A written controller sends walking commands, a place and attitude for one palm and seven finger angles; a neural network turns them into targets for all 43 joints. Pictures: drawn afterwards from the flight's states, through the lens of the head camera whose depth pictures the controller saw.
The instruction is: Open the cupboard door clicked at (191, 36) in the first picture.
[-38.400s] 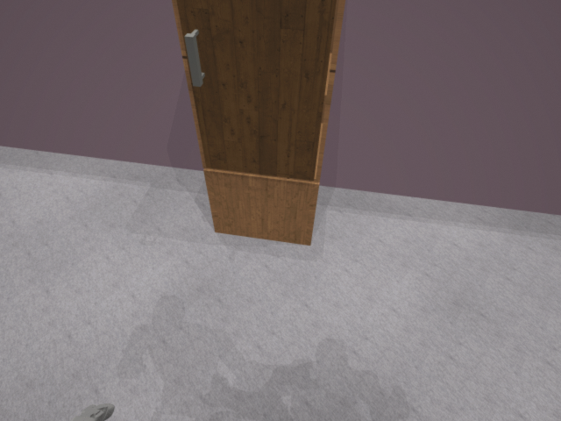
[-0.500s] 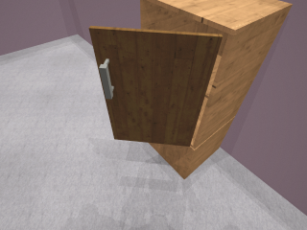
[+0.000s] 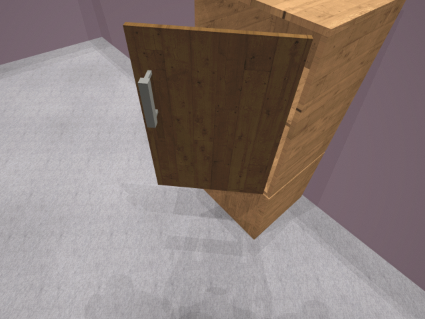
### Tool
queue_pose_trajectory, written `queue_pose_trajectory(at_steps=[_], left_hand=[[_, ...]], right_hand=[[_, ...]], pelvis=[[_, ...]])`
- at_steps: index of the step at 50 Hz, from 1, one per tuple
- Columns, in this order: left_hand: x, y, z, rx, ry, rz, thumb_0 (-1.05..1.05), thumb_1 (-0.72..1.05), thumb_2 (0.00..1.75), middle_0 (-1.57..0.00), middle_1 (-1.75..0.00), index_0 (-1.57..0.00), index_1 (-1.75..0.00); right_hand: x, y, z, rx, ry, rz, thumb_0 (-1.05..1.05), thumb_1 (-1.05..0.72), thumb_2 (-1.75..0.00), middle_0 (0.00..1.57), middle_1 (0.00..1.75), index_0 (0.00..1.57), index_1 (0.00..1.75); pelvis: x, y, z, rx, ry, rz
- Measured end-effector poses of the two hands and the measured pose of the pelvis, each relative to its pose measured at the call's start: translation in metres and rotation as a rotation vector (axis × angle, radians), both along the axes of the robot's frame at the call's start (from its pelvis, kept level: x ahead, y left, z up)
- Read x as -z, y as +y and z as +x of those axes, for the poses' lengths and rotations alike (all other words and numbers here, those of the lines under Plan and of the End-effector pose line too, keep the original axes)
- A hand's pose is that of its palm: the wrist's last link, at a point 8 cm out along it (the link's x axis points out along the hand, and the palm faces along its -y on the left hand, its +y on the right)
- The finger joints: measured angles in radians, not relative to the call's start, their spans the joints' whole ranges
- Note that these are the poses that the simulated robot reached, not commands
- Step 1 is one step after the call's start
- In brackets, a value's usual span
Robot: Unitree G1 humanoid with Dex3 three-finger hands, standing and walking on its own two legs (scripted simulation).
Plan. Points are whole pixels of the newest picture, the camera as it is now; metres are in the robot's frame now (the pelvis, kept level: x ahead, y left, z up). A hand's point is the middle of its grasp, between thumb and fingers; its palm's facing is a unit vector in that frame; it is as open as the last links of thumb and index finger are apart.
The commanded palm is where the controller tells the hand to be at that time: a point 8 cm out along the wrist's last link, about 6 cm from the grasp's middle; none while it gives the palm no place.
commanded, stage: look again from close up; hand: left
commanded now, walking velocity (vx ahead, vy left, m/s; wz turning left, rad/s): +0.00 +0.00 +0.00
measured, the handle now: (150, 99) +0.61 +0.19 +0.07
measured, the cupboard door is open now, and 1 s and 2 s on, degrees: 44 44 44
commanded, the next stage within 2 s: shuffle to correct the standing spot in 0.44 s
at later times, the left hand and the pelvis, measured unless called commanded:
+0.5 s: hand out of the picture +0.08 +0.26 -0.15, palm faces -0.01 -0.95 -0.32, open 7.4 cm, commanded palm none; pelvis +0.00 +0.03 +0.00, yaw -1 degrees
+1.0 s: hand out of the picture +0.00 +0.16 -0.17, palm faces +0.00 -0.99 -0.15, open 7.4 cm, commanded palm none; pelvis +0.04 +0.01 +0.01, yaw -2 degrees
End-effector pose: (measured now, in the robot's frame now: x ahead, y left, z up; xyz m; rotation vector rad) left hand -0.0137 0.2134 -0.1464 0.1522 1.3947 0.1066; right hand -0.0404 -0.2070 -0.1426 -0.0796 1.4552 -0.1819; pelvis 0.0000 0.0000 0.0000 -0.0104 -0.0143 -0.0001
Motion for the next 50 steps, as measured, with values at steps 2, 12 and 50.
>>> queue_pose_trajectory(at_steps=[2, 12, 50], left_hand=[[0.0, 0.011, 0.009, -0.001, -0.026, 0.024, 0.01, 0.9, 0.89, -0.2, -0.3, -0.2, -0.3], [-0.015, 0.064, 0.071, 0.026, -0.218, 0.108, 0.01, 0.9, 0.89, -0.2, -0.3, -0.2, -0.3], [-0.005, -0.001, 0.009, -0.024, 0.072, -0.019, 0.01, 0.9, 0.89, -0.2, -0.3, -0.2, -0.3]], right_hand=[[0.002, -0.006, 0.015, -0.001, -0.048, -0.026, 0.0, -0.9, -0.9, 0.2, 0.3, 0.2, 0.3], [-0.018, -0.032, 0.099, -0.07, -0.29, -0.129, 0.0, -0.9, -0.9, 0.2, 0.3, 0.2, 0.3], [-0.004, 0.002, 0.066, -0.019, -0.049, -0.019, 0.0, -0.9, -0.9, 0.2, 0.3, 0.2, 0.3]], pelvis=[[0.002, 0.004, 0.002, 0.0, 0.001, -0.004], [0.002, 0.019, 0.007, 0.015, -0.022, -0.004], [-0.006, 0.012, 0.037, 0.028, -0.019, 0.006]])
